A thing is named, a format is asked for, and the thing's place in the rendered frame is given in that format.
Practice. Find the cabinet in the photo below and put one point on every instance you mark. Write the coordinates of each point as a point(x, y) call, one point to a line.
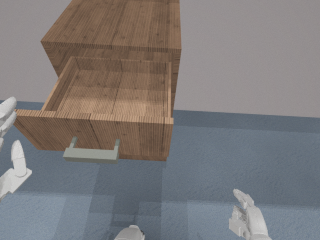
point(148, 30)

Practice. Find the handle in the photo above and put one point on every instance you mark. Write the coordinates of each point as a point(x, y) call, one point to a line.
point(85, 155)

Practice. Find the robot right hand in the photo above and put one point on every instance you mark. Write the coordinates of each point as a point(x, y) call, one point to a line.
point(252, 221)

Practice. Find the drawer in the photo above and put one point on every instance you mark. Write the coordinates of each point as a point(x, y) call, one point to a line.
point(99, 100)

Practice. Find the left robot thigh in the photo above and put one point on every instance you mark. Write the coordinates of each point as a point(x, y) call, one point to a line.
point(130, 233)

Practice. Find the robot left shin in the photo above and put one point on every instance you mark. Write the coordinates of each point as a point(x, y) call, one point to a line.
point(134, 226)

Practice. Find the robot left hand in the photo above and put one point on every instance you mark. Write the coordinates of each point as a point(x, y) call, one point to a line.
point(11, 180)

